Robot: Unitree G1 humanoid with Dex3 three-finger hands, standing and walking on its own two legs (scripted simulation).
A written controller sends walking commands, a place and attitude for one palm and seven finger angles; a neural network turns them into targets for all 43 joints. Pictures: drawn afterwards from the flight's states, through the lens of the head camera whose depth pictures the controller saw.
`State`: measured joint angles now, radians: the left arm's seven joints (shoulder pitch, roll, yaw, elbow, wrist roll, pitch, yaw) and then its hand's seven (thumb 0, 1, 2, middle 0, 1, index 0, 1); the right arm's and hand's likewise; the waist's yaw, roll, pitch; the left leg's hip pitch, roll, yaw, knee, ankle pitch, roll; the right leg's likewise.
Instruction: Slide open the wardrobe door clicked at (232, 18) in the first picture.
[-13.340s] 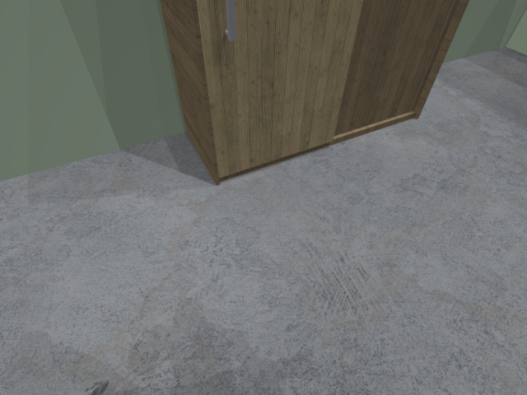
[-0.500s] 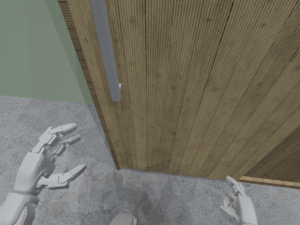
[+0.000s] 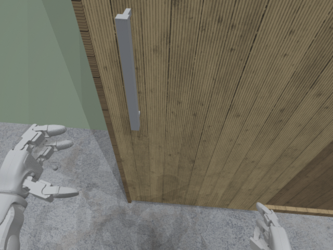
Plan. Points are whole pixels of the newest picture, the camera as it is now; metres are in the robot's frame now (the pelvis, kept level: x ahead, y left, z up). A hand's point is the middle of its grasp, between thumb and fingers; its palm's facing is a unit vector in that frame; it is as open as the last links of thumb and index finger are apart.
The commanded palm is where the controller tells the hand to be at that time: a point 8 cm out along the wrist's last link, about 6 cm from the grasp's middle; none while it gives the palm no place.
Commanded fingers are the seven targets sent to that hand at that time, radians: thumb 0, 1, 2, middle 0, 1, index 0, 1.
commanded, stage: raise the hand with hooked fingers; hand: left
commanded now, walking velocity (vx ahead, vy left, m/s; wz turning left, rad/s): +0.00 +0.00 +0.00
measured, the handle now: (132, 79) +0.47 +0.13 +0.17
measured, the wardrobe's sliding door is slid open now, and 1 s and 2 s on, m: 0.00 0.00 0.00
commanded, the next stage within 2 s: move the hooked fingers beside the handle in 0.92 s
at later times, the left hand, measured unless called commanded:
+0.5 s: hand (29, 133) +0.27 +0.28 +0.18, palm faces +0.09 -0.99 -0.10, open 14.0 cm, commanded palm +0.23 +0.32 +0.19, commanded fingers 0.00 -0.50 0.30 -0.30 -1.20 -0.30 -1.20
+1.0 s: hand (59, 133) +0.28 +0.24 +0.18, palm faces +0.06 -0.99 -0.09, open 14.0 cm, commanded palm +0.25 +0.29 +0.19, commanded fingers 0.00 -0.50 0.30 -0.30 -1.20 -0.30 -1.20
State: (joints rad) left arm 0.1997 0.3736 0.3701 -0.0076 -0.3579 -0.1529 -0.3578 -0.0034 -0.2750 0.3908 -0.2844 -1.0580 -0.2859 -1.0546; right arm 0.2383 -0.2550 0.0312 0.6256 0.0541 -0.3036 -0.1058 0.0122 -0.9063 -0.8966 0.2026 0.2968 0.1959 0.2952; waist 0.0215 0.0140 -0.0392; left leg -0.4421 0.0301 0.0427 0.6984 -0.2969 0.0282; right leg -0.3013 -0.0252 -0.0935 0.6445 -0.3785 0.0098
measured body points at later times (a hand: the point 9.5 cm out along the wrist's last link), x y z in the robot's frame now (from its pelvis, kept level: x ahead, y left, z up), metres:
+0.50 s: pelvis -0.01 -0.01 +0.02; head -0.02 -0.02 +0.46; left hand +0.26 +0.34 +0.19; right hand +0.18 -0.22 -0.06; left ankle +0.04 +0.10 -0.72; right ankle -0.03 -0.13 -0.72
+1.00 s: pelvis +0.01 -0.03 +0.01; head -0.01 -0.06 +0.46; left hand +0.27 +0.29 +0.18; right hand +0.19 -0.27 -0.06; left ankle +0.04 +0.10 -0.72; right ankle -0.03 -0.13 -0.72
